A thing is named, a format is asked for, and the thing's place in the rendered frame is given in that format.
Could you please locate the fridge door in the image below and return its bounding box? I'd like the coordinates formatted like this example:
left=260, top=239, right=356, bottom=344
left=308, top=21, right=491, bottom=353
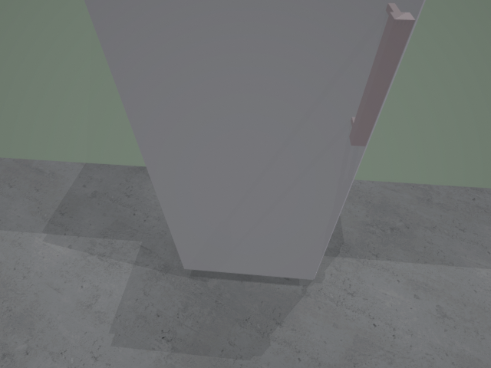
left=84, top=0, right=424, bottom=280

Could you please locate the handle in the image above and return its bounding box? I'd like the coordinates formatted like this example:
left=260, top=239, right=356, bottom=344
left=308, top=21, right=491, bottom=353
left=349, top=3, right=415, bottom=146

